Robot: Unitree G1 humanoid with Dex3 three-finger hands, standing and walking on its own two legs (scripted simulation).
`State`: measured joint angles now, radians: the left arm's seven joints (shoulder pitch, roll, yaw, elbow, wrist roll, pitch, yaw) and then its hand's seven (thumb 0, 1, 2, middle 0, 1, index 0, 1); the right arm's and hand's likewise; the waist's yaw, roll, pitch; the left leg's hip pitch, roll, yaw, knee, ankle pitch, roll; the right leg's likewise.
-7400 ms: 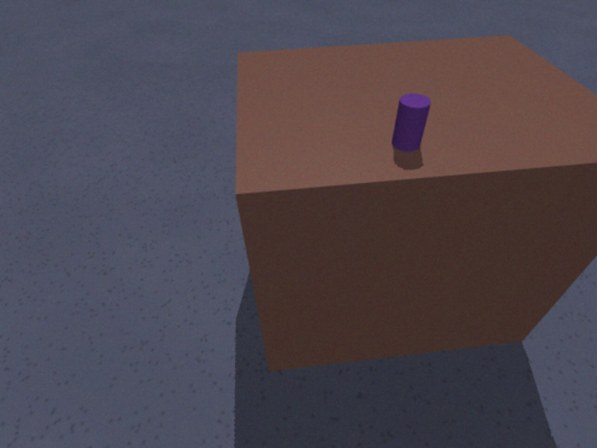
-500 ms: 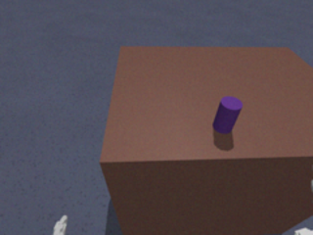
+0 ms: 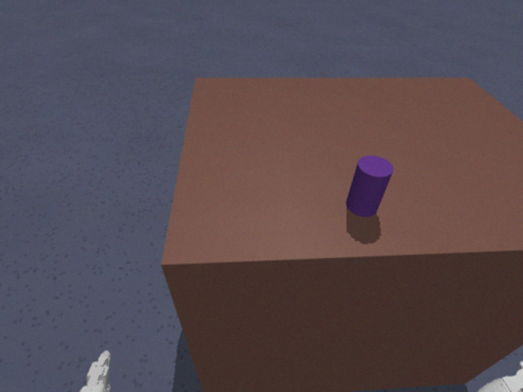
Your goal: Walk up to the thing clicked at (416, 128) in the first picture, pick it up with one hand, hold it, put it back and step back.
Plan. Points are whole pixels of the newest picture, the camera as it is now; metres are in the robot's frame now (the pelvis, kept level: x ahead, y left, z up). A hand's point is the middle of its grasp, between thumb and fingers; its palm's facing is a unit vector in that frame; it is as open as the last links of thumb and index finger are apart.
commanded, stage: rise first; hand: right
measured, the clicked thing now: (368, 187) +0.48 -0.19 +0.08
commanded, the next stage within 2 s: go down in 0.58 s
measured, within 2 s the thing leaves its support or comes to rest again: neither
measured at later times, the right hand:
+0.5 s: hand out of the picture +0.19 -0.24 +0.19, palm faces +0.39 +0.80 -0.46, open 17.4 cm
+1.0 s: hand out of the picture +0.21 -0.26 +0.20, palm faces +0.42 +0.82 -0.39, open 17.7 cm
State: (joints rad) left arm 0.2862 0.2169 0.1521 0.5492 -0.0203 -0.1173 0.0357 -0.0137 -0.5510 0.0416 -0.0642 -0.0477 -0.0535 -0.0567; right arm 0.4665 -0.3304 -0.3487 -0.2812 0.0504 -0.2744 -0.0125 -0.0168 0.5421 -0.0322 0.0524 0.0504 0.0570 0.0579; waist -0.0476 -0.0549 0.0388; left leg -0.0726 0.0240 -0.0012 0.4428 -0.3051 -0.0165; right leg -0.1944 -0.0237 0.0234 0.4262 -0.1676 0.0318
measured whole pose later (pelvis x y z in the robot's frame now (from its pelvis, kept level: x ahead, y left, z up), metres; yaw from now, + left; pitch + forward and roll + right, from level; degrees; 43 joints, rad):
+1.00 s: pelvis +0.00 +0.01 +0.00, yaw -1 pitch -3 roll +0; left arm 0.19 0.22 0.16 0.69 -0.01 -0.10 0.07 -0.01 -0.52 0.04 -0.05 -0.05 -0.05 -0.05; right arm 0.24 -0.35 -0.49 -0.19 0.10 -0.35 0.09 -0.02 0.59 -0.05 0.03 0.06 0.05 0.06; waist -0.04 -0.05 0.01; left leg -0.10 0.01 0.01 0.48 -0.33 -0.01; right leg -0.22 -0.03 0.04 0.46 -0.18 0.04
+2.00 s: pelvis +0.01 +0.00 -0.01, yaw +0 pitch +3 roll +0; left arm 0.23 0.27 -0.01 0.74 -0.01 -0.22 0.21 -0.01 -0.53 0.06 -0.05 -0.05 -0.05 -0.06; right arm -0.42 -0.68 -0.61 0.62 0.24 0.08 0.53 -0.02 0.61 -0.03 0.03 0.05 0.04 0.05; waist -0.01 -0.04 -0.06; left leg -0.23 0.01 0.00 0.52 -0.34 -0.01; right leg -0.36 -0.04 0.03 0.52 -0.21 0.03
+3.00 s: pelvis +0.01 -0.01 -0.01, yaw +1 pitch +6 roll +1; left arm 0.24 0.26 -0.05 0.67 -0.01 -0.22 0.23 -0.01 -0.51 0.05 -0.06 -0.06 -0.06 -0.05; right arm -0.69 -0.87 -0.59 0.94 0.19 0.11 0.58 -0.02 0.59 -0.05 0.04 0.05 0.05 0.06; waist 0.04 -0.01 -0.09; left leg -0.32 0.00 0.00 0.55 -0.34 -0.02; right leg -0.47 -0.04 0.03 0.59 -0.24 0.02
